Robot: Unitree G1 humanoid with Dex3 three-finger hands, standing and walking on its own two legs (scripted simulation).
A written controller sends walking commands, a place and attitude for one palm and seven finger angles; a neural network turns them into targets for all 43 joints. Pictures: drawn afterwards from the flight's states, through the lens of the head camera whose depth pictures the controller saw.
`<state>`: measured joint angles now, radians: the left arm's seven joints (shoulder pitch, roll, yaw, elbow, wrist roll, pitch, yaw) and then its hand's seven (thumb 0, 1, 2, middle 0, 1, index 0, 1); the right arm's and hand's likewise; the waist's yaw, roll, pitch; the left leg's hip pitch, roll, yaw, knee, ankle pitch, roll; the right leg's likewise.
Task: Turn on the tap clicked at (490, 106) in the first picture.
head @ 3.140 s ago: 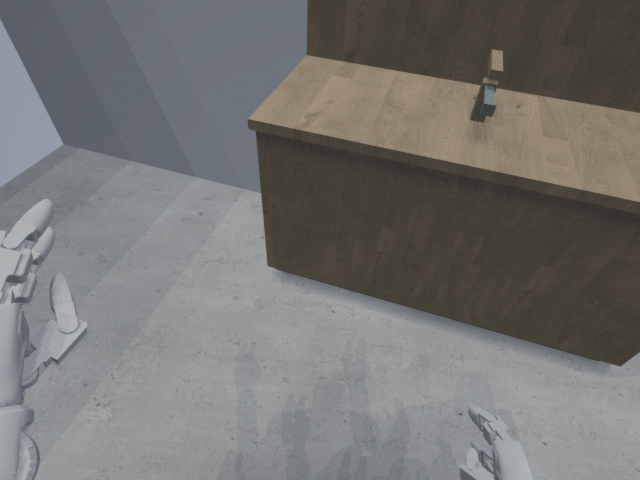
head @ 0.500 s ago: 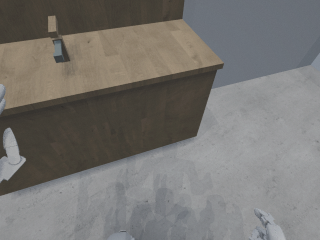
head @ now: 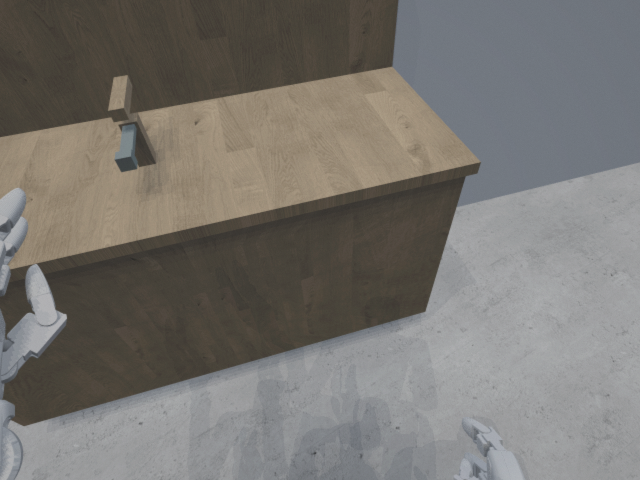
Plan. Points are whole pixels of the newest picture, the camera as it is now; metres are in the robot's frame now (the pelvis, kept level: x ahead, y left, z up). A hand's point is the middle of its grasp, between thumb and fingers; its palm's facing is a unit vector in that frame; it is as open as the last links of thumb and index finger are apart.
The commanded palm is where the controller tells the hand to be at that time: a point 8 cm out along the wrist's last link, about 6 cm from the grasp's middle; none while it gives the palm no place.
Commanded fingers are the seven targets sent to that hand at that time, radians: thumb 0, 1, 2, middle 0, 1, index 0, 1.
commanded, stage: take the last steps up to it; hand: left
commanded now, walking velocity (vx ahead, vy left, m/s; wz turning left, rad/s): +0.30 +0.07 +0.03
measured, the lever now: (126, 160) +0.60 +0.41 +0.06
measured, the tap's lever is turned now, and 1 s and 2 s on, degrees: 0 0 0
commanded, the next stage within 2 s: come to a stop and stand still in 0.76 s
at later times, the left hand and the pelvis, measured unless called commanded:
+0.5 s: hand (104, 216) +0.33 +0.26 +0.19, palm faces +0.43 -0.82 -0.38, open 7.4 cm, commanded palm +0.27 +0.29 +0.19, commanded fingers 0.00 0.90 0.90 -0.20 -0.30 -0.20 -0.30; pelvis +0.11 +0.02 +0.01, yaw +0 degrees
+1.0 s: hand (146, 189) +0.39 +0.24 +0.18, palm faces +0.38 -0.83 -0.40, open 7.4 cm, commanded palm +0.33 +0.29 +0.19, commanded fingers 0.00 0.90 0.90 -0.20 -0.30 -0.20 -0.30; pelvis +0.17 +0.01 +0.01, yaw +1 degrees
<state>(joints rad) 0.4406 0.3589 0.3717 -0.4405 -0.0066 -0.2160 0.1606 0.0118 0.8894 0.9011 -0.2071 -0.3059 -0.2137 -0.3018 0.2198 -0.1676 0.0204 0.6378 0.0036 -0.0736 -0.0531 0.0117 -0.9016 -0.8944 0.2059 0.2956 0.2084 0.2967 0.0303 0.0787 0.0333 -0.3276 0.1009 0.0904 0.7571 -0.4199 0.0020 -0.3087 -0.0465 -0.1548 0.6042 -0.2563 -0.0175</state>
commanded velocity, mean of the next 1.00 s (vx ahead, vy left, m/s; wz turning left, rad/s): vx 0.14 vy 0.05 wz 0.01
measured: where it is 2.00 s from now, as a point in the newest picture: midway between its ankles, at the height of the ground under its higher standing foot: outside the picture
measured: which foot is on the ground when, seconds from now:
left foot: up 0.00-0.30, down 0.32-0.66, up 0.68-0.96, down 0.98-1.00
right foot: down 0.00-0.32, up 0.34-0.62, down 0.64-1.00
